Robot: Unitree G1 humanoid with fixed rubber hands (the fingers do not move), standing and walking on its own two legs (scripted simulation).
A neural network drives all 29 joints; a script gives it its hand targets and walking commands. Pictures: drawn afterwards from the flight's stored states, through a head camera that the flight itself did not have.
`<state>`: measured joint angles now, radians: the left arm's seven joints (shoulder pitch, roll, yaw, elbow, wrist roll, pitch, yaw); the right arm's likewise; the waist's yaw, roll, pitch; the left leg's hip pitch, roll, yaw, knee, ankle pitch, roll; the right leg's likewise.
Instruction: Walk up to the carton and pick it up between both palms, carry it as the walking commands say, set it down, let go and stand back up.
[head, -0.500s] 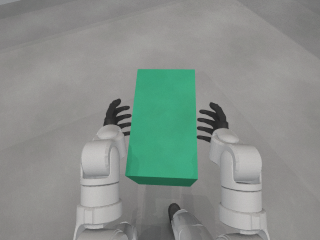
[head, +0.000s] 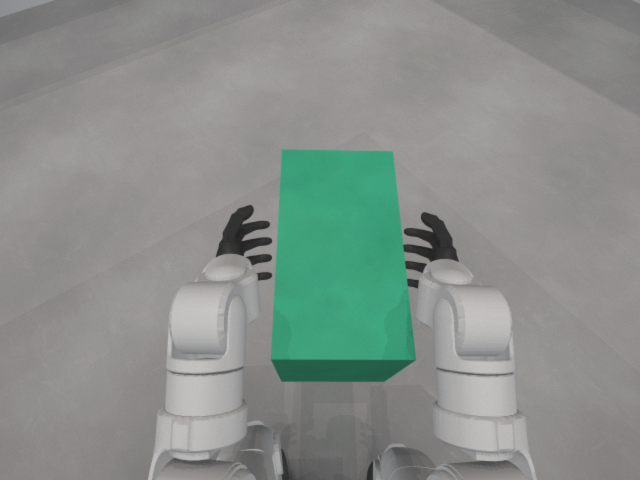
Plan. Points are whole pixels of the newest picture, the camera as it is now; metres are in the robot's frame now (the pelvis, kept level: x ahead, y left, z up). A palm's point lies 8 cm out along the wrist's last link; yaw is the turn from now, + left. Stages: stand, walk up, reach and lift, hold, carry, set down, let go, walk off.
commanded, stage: carry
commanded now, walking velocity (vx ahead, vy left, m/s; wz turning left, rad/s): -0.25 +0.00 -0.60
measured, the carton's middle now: (335, 270) +0.36 +0.01 -0.02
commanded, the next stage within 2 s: none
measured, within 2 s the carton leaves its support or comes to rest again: neither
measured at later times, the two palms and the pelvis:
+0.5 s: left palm (241, 374) +0.19 +0.10 +0.09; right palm (504, 454) +0.14 -0.13 +0.09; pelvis -0.14 +0.04 +0.01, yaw -16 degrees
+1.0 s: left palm out of the picture +0.05 -0.05 +0.09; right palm out of the picture -0.10 -0.23 +0.08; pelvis -0.28 +0.07 +0.01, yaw -31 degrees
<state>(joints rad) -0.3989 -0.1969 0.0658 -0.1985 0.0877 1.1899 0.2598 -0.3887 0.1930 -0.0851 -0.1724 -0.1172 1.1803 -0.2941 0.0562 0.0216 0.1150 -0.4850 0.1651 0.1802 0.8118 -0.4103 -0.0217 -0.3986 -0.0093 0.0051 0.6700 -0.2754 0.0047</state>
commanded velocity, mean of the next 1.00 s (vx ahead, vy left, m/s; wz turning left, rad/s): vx -0.21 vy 0.00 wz -0.50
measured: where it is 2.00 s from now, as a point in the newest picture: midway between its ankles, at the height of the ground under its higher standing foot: outside the picture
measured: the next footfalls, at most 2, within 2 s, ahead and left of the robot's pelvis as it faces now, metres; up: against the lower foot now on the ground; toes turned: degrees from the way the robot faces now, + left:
left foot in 0.34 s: -0.03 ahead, +0.13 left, +0.00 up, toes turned -5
right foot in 0.72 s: -0.20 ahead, -0.12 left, +0.00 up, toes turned -24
